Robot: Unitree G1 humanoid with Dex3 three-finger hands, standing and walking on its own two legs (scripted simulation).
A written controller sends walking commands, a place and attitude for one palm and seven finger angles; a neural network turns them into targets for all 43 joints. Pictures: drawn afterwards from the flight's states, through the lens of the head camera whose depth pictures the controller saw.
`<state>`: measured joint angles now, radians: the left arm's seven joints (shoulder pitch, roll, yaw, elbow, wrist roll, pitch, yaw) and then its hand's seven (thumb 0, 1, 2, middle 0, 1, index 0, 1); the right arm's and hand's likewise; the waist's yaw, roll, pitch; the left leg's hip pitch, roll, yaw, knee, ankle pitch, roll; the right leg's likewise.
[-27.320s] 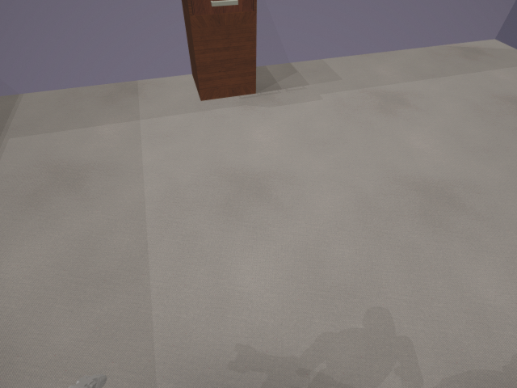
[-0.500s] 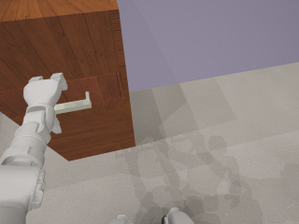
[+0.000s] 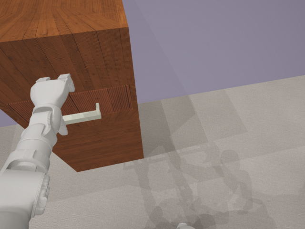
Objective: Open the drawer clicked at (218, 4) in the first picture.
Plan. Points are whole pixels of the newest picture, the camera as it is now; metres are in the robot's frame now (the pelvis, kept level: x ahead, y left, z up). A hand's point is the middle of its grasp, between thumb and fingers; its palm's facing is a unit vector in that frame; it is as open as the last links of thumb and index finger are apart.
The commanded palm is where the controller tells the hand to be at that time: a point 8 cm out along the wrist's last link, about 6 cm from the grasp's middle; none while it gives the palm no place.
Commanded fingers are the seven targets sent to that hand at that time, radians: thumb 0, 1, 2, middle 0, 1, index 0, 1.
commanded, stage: lift the hand off the handle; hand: left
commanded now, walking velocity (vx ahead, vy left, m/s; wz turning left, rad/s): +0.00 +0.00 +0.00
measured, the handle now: (76, 113) +0.50 +0.26 -0.08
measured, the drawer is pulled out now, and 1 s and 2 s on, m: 0.00 0.00 0.00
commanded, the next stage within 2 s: draw the hand back to the body in 0.18 s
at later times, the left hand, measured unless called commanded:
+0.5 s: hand (53, 95) +0.45 +0.25 +0.08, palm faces +0.07 -0.01 -1.00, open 13.6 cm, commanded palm +0.40 +0.25 +0.14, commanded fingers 0.00 -0.50 0.30 -0.30 -1.20 -0.30 -1.20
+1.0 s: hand (38, 129) +0.32 +0.23 +0.13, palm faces +0.25 -0.73 -0.64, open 13.7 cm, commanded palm +0.28 +0.26 +0.17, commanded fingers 0.00 -0.25 0.41 -0.28 -1.04 -0.28 -1.04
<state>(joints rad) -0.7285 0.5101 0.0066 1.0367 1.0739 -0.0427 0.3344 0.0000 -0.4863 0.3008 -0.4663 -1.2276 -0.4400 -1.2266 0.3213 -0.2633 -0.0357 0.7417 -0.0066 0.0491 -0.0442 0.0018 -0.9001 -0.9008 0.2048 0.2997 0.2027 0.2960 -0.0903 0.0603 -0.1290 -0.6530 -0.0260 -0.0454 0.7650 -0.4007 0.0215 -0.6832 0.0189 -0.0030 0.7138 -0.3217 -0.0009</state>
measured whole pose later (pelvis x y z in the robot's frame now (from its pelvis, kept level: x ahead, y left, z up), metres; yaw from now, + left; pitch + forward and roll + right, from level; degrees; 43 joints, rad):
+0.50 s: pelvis +0.01 +0.00 +0.01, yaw -1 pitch +14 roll -1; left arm -0.61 0.50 0.03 0.85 1.04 -0.04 0.31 0.00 -0.49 0.30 -0.37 -1.21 -0.35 -1.21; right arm 0.34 -0.27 -0.06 0.73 0.01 0.07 -0.03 0.00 -0.90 -0.90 0.20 0.30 0.20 0.30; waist -0.05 0.07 -0.14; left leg -0.53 -0.02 -0.02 0.67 -0.38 0.02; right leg -0.58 0.03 0.02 0.64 -0.30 -0.01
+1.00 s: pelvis +0.01 -0.01 +0.03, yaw +1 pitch +0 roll +0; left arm -0.12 0.37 0.06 0.15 0.27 0.00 0.13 -0.01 -0.46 0.31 -0.32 -1.18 -0.32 -1.18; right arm 0.12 -0.24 0.02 0.58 0.04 0.00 -0.08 0.01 -0.90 -0.90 0.20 0.30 0.20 0.30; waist 0.07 0.07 0.00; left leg -0.17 -0.03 -0.05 0.49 -0.32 0.02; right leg -0.22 0.01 -0.01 0.49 -0.27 -0.01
